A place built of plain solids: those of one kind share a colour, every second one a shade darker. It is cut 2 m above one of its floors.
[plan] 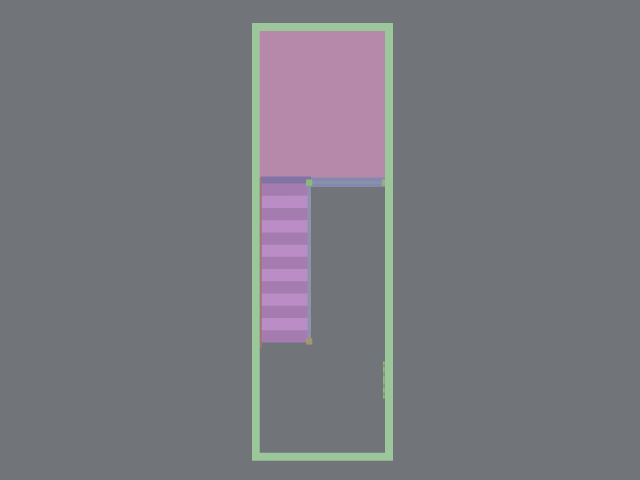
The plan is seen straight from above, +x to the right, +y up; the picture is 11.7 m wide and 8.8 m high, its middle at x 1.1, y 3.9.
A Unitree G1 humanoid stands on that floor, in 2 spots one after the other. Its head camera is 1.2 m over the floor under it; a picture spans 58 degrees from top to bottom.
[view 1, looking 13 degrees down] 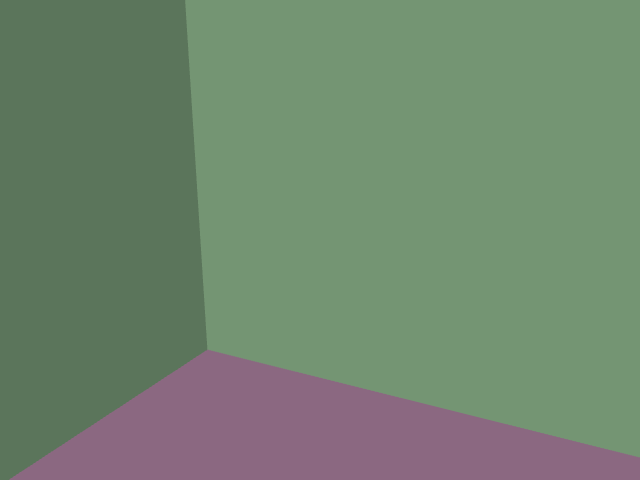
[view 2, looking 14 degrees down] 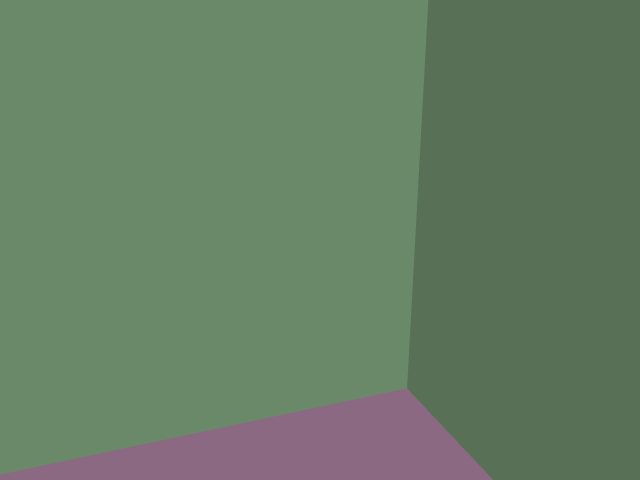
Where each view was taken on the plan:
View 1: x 0.46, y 6.14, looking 25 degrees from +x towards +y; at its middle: wall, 2.08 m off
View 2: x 1.61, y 6.73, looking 161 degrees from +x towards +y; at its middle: wall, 1.76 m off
